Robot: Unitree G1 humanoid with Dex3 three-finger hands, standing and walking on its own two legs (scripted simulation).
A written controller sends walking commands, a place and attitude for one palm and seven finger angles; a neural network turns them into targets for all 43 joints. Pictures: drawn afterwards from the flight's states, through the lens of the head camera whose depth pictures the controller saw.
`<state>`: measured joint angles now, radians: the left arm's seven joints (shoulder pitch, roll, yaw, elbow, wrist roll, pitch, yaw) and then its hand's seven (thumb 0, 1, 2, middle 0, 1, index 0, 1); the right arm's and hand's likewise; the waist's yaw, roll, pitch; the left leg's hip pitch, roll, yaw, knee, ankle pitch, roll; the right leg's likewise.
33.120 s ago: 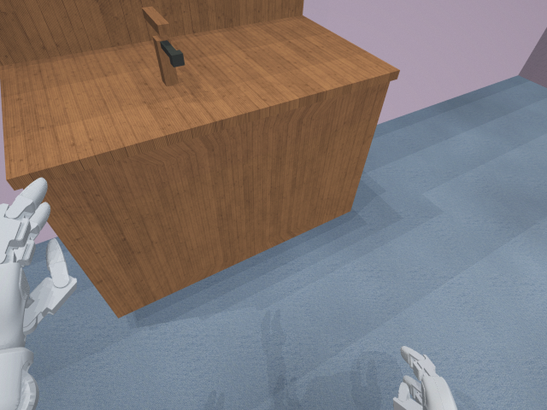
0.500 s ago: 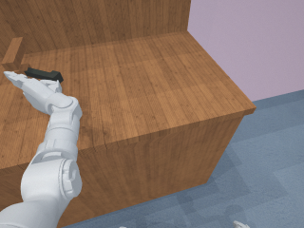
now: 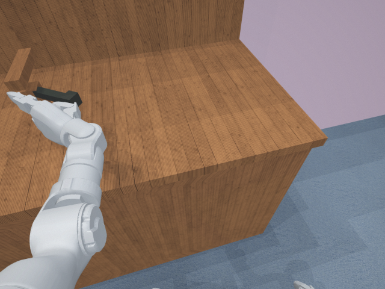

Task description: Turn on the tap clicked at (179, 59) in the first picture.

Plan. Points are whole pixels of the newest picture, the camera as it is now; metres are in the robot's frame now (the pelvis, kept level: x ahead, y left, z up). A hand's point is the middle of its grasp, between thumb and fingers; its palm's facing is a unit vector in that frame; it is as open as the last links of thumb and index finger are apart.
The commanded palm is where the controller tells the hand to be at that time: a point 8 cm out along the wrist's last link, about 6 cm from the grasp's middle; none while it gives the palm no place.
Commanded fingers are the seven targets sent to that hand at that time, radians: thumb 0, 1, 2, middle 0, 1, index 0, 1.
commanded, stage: push the lever round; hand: left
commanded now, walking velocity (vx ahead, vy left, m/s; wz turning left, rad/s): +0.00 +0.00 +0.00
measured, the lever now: (71, 100) +0.47 +0.27 +0.16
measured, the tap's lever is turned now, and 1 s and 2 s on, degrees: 55 55 70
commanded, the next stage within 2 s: lift the hand up off the lever in 2.00 s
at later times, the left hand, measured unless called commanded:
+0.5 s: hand (75, 107) +0.45 +0.26 +0.16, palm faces +0.86 -0.51 -0.04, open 8.6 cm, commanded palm +0.45 +0.25 +0.15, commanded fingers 0.00 0.90 0.90 -0.15 -0.15 -0.15 -0.15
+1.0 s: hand (75, 107) +0.45 +0.26 +0.15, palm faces +0.86 -0.51 -0.05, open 8.6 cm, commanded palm +0.45 +0.26 +0.15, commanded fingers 0.00 0.90 0.90 -0.15 -0.15 -0.15 -0.15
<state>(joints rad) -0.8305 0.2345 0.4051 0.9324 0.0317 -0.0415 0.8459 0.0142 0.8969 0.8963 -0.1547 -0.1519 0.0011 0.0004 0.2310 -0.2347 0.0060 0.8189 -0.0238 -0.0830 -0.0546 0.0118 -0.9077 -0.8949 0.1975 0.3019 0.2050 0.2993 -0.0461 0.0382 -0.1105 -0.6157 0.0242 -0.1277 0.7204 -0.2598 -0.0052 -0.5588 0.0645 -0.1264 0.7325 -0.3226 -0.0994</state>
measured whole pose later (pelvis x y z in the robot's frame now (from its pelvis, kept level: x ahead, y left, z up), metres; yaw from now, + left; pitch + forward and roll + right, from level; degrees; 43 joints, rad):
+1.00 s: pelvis +0.01 -0.01 +0.00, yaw +0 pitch +7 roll +1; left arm -0.78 0.22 0.40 0.88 0.02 -0.05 0.82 0.01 0.90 0.90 -0.15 -0.15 0.00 0.00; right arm 0.22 -0.24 0.00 0.82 -0.02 -0.08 -0.06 0.01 -0.91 -0.89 0.20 0.30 0.20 0.30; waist -0.03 0.03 -0.11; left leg -0.57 0.02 -0.12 0.69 -0.26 -0.01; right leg -0.52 0.06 -0.12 0.71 -0.33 -0.11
